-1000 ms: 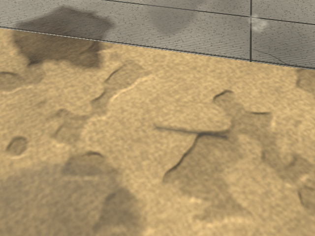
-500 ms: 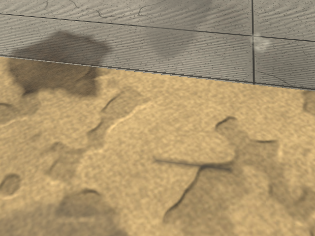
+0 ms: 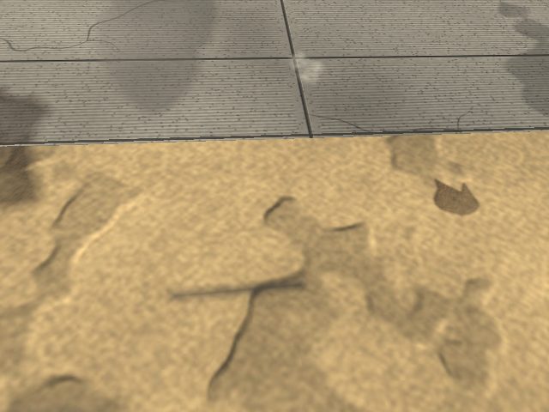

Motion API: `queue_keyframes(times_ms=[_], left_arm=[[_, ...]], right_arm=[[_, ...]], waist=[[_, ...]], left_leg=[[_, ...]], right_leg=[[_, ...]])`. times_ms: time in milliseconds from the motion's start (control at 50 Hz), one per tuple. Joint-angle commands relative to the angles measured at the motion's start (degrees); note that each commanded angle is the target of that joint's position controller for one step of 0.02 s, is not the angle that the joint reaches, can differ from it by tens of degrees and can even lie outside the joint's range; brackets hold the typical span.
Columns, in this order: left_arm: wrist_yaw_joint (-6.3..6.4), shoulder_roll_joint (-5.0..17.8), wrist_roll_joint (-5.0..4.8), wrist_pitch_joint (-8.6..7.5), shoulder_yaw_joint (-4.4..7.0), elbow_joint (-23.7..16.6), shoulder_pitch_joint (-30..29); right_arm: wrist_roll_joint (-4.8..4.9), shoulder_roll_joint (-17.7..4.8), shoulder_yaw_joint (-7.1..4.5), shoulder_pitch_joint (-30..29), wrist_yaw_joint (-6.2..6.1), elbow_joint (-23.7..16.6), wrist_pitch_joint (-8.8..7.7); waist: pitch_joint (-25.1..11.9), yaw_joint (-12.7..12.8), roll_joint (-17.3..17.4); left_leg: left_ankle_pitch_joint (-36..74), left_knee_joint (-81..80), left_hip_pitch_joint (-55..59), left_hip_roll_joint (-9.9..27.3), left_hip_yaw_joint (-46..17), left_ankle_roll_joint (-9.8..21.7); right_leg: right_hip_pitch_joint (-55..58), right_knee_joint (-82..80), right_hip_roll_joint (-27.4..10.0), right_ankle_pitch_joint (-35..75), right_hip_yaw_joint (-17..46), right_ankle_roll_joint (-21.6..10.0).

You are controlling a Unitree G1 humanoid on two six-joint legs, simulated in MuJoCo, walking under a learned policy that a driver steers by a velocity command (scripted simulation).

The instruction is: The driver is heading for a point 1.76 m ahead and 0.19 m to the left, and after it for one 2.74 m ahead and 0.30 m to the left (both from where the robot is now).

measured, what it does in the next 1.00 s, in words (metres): steps on the spot: right foot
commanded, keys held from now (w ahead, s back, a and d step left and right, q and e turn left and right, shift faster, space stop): no key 1.00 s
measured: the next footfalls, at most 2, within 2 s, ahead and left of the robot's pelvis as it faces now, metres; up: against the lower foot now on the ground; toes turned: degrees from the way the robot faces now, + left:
right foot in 0.28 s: -0.01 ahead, -0.12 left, +0.00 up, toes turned +2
right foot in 1.74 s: +0.41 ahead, -0.06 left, +0.00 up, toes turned -6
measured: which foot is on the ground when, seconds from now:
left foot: down 0.00-1.00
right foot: up 0.00-0.26, down 0.28-1.00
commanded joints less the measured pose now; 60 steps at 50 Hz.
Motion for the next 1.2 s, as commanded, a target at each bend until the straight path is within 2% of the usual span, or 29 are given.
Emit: queue_keyframes(times_ms=[20,40,80,160,220,260,280,300,320,340,360,380,400,460,620,820,1000,1020,1060,1100,1120,1140,1160,1200], left_arm=[[-0.13,5.38,0.45,-0.34,1.35,-0.99,4.99],[-0.34,5.00,0.56,-0.13,1.12,-0.49,5.46],[-0.38,4.12,0.21,0.14,0.44,-0.57,3.31],[0.19,1.93,-0.67,0.45,-1.34,-0.40,-0.42],[1.09,2.22,-1.60,0.31,-1.83,0.95,0.04],[1.74,2.18,-1.21,-0.52,-2.21,2.99,3.02],[2.16,4.27,-0.45,-1.21,-1.99,3.33,3.15],[2.40,7.56,0.50,-1.78,-1.74,3.28,3.29],[1.80,5.33,-0.53,-2.05,-2.62,4.04,-0.76],[1.34,2.95,-0.68,-2.43,-3.23,3.66,-2.58],[1.25,2.74,-0.58,-2.70,-3.38,4.32,-2.24],[1.45,3.03,-0.38,-2.77,-3.50,5.56,-0.74],[1.76,3.45,-0.61,-2.94,-3.54,6.61,0.52],[1.90,2.77,-0.78,-3.10,-3.89,8.70,1.37],[2.01,2.29,-0.70,-3.43,-4.65,12.29,1.92],[2.12,0.72,-0.68,-3.53,-5.47,15.60,4.82],[2.27,-0.75,-0.66,-3.56,-5.83,17.30,7.29],[2.26,-0.90,-0.59,-3.52,-5.85,17.52,7.94],[2.25,1.32,-0.55,-3.01,-4.81,17.38,8.63],[1.97,2.51,-0.34,-2.45,-3.86,17.21,10.97],[1.94,2.99,-0.29,-2.42,-3.41,17.60,13.01],[1.93,3.19,-0.18,-2.60,-2.97,17.77,13.80],[1.82,2.91,-0.04,-2.91,-2.76,17.54,13.67],[1.53,3.27,0.25,-3.75,-2.23,16.73,12.22]], right_arm=[[0.16,-6.26,-1.09,-6.61,0.38,-5.18,-1.25],[0.27,-6.14,-0.98,-5.68,0.30,-5.10,-1.44],[0.38,-6.12,-0.84,-1.71,0.41,-3.74,-1.67],[0.38,-7.03,-0.77,2.21,0.44,-1.33,-1.67],[0.09,-8.38,-1.16,3.21,0.87,0.26,-0.90],[0.61,-8.26,-1.21,2.87,0.94,1.22,-0.71],[0.80,-7.00,-0.81,3.52,1.12,1.05,-1.20],[0.94,-5.50,-0.56,4.42,1.52,0.16,-1.66],[1.46,-2.86,0.25,4.43,1.28,1.79,-1.17],[0.89,-4.47,0.01,3.20,0.99,2.88,-0.80],[0.65,-5.81,-0.47,1.42,1.02,3.53,-0.68],[0.80,-6.13,-0.58,1.06,1.19,4.05,-0.64],[0.80,-6.36,-0.74,1.35,1.37,4.74,-0.54],[0.90,-4.47,-0.14,2.68,1.35,7.50,-0.58],[0.85,-3.62,0.39,2.74,1.18,12.57,-0.32],[0.93,-2.44,1.13,3.70,0.94,16.49,-0.34],[0.95,-1.12,1.60,4.83,0.69,18.43,-0.41],[0.88,-0.78,1.70,5.27,0.70,18.66,-0.38],[0.60,-1.41,1.23,5.13,0.82,18.14,-0.12],[-0.13,-0.80,1.09,3.15,1.39,16.58,-0.02],[-0.54,0.89,1.40,2.03,1.74,15.56,-0.33],[-1.06,1.87,1.62,1.37,2.01,14.68,-0.91],[-1.01,1.42,1.48,0.59,2.21,13.79,-1.59],[-0.54,0.34,0.98,0.94,2.79,12.68,-2.90]], waist=[[-0.57,3.97,8.95],[-1.14,3.30,10.76],[-2.15,1.21,10.37],[-3.74,-1.52,11.95],[-3.33,-1.70,13.69],[-3.47,0.38,10.89],[-5.42,-0.30,8.18],[-6.81,-2.10,1.21],[-4.01,-3.05,-4.06],[-1.95,-2.38,-3.27],[-0.81,-1.15,-2.56],[-0.56,-0.78,-2.36],[-0.17,-0.74,-2.18],[0.34,-0.94,-0.08],[1.51,-1.05,1.95],[1.65,-0.92,2.33],[1.99,-0.75,2.46],[0.80,-0.65,2.23],[2.02,-0.34,0.15],[6.61,1.12,-2.37],[8.03,1.89,-4.84],[9.20,2.09,-6.09],[9.42,1.99,-5.50],[8.22,0.79,-4.11]], left_leg=[[11.33,-11.96,-1.79,14.10,-12.76,8.14],[17.41,-10.65,0.76,12.87,-10.49,8.07],[25.25,-8.50,5.84,12.58,-8.71,8.64],[27.89,-6.17,10.82,13.06,-8.48,8.82],[31.26,-4.20,9.96,12.71,-9.17,8.32],[30.73,-2.20,6.43,11.95,-8.68,5.05],[24.83,-2.07,2.34,11.29,-8.50,2.58],[13.76,0.32,-2.32,8.01,-5.19,0.83],[2.38,-5.66,2.10,5.02,-2.33,0.25],[3.65,-6.26,3.99,5.02,-2.77,-0.13],[6.60,-6.41,4.44,4.94,-3.02,-0.09],[9.51,-6.26,5.91,5.49,-3.19,-0.04],[11.10,-6.09,6.51,5.91,-3.29,0.01],[10.10,-6.99,6.33,6.19,-3.35,-0.31],[7.99,-7.59,6.74,6.37,-3.45,-0.73],[7.16,-7.23,5.91,6.63,-3.51,-0.68],[7.05,-6.79,4.88,6.67,-3.53,-0.59],[3.09,-6.79,5.20,6.07,-3.16,-0.50],[-10.03,-2.63,2.39,2.88,-0.78,0.42],[-18.63,3.43,-6.33,0.45,0.93,1.34],[-16.49,8.29,-9.99,-0.33,3.10,1.23],[-12.27,12.44,-11.98,0.92,4.74,1.20],[-10.75,14.76,-13.23,2.37,4.37,1.40],[-12.22,13.79,-12.95,3.40,4.12,1.95]], right_leg=[[-0.54,16.77,-1.80,-1.07,-0.84,0.82],[-1.32,17.78,-1.67,-0.94,-1.52,1.47],[-1.89,14.26,-2.23,-1.58,-2.30,2.82],[4.36,-1.93,-4.72,-4.38,-5.41,3.43],[11.01,-14.97,-4.99,-1.35,-8.81,1.97],[20.22,-29.96,-7.06,14.70,-7.60,0.61],[26.73,-30.50,-11.36,19.02,-2.76,-0.32],[30.93,-26.59,-18.99,31.88,4.32,-2.19],[21.62,-24.86,-20.68,35.17,3.57,-5.55],[19.60,-25.62,-18.25,28.70,2.64,-4.61],[18.79,-26.03,-16.05,24.28,1.38,-3.26],[17.92,-26.58,-14.95,22.75,0.71,-2.66],[17.41,-26.87,-14.38,22.10,0.35,-2.38],[17.46,-27.28,-14.03,19.55,0.01,-2.35],[14.94,-28.70,-13.66,14.58,0.25,-2.69],[14.29,-28.50,-13.06,13.78,-0.34,-2.75],[14.15,-27.72,-12.74,14.46,-0.86,-2.74],[14.45,-28.42,-12.36,9.38,-0.82,-2.91],[12.54,-28.85,-11.58,-7.37,0.61,-4.76],[11.07,-31.74,-14.68,-22.92,6.76,-8.10],[12.23,-34.41,-18.33,-26.79,11.89,-10.20],[12.63,-36.15,-22.12,-26.67,16.01,-12.22],[12.62,-37.07,-23.83,-23.90,17.57,-13.30],[14.06,-35.88,-23.52,-17.34,15.16,-13.22]])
